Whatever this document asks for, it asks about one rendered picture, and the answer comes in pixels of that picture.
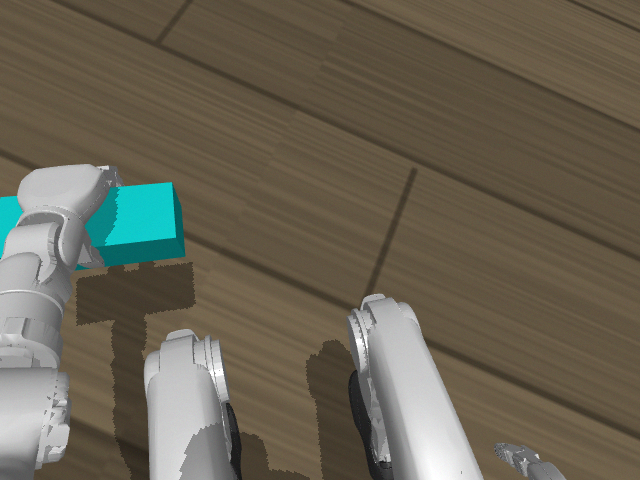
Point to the right robot hand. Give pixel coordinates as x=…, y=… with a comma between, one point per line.
x=527, y=462

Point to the left robot foot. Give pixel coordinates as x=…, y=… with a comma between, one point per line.
x=235, y=461

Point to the left robot hand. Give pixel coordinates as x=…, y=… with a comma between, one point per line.
x=80, y=189

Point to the carton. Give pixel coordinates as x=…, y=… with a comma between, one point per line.
x=134, y=224

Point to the right robot foot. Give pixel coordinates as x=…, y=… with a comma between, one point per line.
x=379, y=470

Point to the left robot arm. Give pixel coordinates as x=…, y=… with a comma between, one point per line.
x=40, y=254

